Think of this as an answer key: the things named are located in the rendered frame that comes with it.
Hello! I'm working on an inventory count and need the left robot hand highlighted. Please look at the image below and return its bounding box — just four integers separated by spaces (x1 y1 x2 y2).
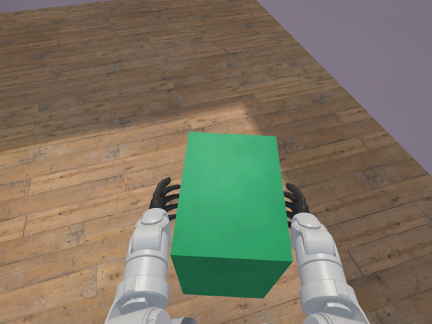
149 178 181 221

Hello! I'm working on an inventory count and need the carton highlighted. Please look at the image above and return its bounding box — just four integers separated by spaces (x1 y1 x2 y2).
170 132 293 298

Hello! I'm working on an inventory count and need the right robot hand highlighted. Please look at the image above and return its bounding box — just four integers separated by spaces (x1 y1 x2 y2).
283 183 310 229

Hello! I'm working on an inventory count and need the left robot forearm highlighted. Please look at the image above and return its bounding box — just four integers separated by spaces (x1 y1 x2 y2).
104 208 171 324

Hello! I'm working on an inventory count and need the right robot forearm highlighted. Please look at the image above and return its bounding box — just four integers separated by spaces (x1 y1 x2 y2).
290 213 370 324

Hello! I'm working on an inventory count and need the robot left upper arm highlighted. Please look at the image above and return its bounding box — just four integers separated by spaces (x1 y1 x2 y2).
106 306 173 324

